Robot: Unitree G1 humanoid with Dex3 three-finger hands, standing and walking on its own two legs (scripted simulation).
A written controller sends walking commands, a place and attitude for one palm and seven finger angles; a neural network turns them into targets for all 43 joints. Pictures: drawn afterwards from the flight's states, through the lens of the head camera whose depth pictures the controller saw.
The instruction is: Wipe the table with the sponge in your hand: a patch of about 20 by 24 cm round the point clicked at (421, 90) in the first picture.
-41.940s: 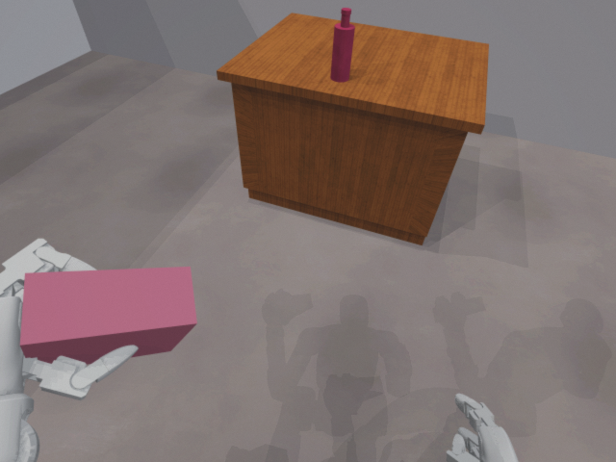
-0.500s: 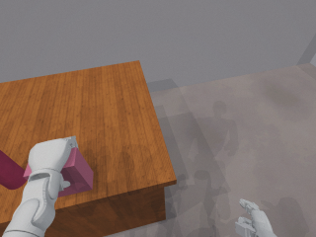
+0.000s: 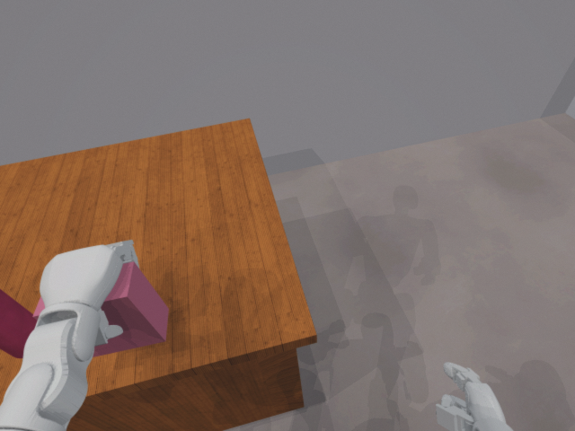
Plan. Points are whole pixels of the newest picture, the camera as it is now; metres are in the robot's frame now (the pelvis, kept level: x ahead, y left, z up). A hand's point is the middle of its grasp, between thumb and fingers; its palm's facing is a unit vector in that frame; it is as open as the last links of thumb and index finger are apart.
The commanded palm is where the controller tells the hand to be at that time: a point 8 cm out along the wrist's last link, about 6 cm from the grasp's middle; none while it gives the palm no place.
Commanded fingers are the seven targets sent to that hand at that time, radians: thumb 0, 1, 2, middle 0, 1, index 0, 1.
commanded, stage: lift the sponge slowly off the table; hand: left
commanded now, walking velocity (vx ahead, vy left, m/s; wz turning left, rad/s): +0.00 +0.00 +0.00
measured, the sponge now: (117, 319) +0.25 +0.30 +0.01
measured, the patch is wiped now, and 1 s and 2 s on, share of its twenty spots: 1.00 1.00 1.00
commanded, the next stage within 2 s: bring the sponge back beside the body in 0.52 s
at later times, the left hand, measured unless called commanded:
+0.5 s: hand (96, 280) +0.26 +0.29 +0.10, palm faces +0.00 -0.03 -1.00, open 9.7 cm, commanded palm +0.23 +0.30 +0.16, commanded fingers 0.00 0.10 1.30 -1.20 -1.60 -1.20 -1.60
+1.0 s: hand (71, 294) +0.23 +0.31 +0.11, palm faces +0.05 -0.04 -1.00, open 9.7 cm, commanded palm +0.20 +0.30 +0.17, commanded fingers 0.00 0.10 1.30 -1.20 -1.60 -1.20 -1.60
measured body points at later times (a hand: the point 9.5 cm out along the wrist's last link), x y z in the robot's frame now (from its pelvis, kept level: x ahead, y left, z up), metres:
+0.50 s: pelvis -0.01 -0.01 +0.00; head -0.01 -0.04 +0.45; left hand +0.26 +0.29 +0.16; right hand +0.22 -0.22 -0.09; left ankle -0.01 +0.11 -0.74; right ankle -0.04 -0.11 -0.74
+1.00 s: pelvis -0.01 +0.00 +0.00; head -0.01 -0.04 +0.45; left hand +0.23 +0.31 +0.16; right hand +0.21 -0.22 -0.10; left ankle -0.01 +0.11 -0.74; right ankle -0.04 -0.11 -0.74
